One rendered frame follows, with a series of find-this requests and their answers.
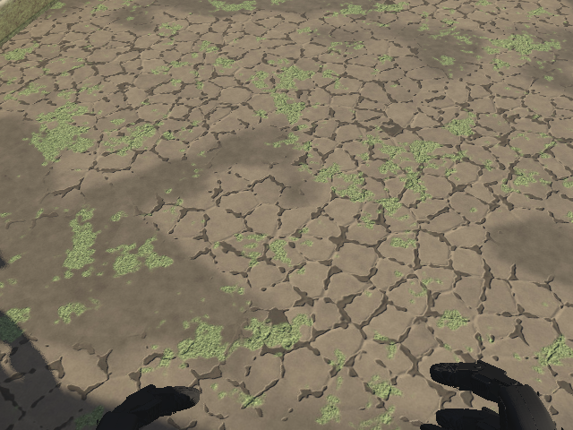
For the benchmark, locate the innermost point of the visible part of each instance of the right robot hand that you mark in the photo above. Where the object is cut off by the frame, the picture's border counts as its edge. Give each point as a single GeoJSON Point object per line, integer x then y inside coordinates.
{"type": "Point", "coordinates": [520, 407]}

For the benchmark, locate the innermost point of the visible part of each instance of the left robot hand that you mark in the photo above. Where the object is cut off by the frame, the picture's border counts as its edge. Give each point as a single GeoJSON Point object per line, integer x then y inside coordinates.
{"type": "Point", "coordinates": [148, 404]}

